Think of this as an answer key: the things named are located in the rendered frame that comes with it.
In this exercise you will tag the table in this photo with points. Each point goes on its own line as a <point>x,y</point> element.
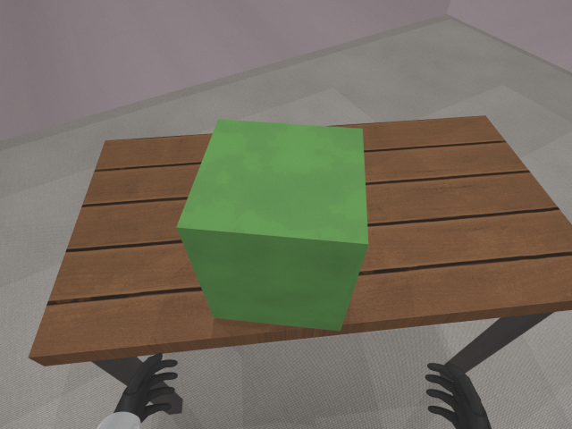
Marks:
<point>458,230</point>

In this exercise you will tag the right robot hand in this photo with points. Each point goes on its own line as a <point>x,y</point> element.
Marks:
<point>469,410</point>

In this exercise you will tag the left robot hand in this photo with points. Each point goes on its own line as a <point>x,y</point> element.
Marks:
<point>137,394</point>

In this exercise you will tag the carton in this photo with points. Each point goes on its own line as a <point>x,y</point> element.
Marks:
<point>275,224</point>

